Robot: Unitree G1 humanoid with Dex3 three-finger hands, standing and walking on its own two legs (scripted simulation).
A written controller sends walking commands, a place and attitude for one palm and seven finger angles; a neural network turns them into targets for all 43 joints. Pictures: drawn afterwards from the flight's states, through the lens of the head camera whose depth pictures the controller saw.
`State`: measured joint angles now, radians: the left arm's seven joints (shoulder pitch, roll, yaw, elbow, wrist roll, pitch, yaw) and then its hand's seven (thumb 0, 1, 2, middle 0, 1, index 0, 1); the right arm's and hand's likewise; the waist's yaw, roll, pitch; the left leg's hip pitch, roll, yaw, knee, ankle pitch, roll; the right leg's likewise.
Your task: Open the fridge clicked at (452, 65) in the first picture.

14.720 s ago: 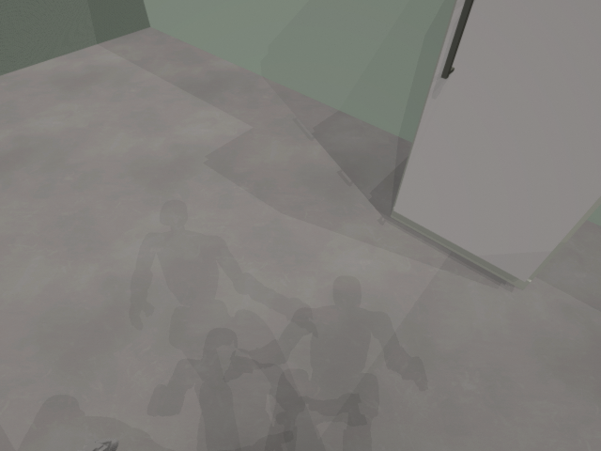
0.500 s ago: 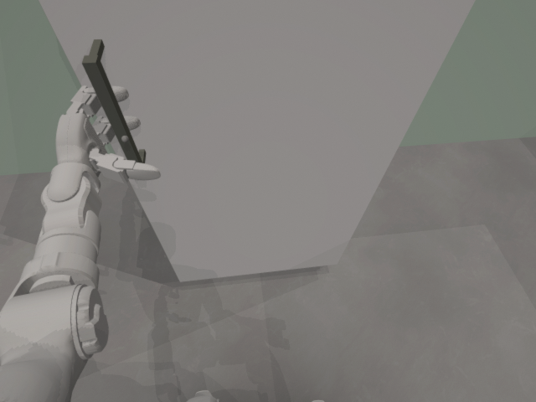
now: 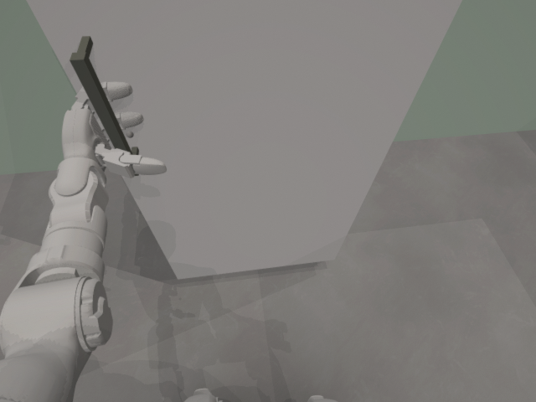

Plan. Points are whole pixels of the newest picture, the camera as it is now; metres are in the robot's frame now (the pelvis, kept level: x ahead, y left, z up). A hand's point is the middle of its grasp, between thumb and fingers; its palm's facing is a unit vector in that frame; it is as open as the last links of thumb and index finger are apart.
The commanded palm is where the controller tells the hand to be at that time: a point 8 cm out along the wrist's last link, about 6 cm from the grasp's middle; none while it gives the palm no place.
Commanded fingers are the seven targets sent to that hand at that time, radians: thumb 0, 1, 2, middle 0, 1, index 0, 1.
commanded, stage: slide the fingers in behind the handle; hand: left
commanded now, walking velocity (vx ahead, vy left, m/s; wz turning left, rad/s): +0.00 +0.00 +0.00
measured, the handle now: (113, 116) +0.52 +0.22 +0.12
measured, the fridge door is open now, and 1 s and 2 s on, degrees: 0 0 1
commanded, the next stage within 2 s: grip the handle and tug to test in 0.32 s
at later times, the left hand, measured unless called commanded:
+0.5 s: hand (127, 134) +0.48 +0.19 +0.12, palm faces +0.10 -0.99 +0.02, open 13.9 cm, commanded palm +0.44 +0.23 +0.12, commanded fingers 0.00 -0.27 0.40 -0.32 -1.23 -0.32 -1.23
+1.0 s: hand (128, 135) +0.48 +0.19 +0.12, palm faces +0.12 -0.99 +0.00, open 7.1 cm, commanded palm +0.45 +0.23 +0.12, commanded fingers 0.00 0.90 0.90 -0.45 -1.40 -0.45 -1.40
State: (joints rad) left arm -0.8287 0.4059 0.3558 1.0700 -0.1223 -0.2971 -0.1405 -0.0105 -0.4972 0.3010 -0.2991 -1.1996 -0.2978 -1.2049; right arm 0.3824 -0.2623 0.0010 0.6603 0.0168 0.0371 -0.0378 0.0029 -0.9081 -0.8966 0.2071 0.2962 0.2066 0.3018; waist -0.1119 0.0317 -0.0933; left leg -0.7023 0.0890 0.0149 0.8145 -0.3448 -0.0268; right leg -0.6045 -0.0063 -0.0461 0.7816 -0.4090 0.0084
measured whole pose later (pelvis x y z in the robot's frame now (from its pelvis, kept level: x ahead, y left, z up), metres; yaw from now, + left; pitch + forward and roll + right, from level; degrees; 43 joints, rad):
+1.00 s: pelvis +0.00 +0.00 +0.00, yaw +0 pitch +13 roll -2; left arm -0.84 0.39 0.32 1.07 -0.13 -0.31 -0.11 0.00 0.46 0.71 -0.40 -1.34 -0.40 -1.34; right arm 0.37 -0.26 0.00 0.67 0.01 0.03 -0.04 0.00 -0.91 -0.90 0.21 0.30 0.21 0.30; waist -0.10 0.03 -0.09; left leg -0.71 0.08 0.01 0.82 -0.35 -0.02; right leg -0.60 -0.01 -0.05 0.78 -0.41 0.01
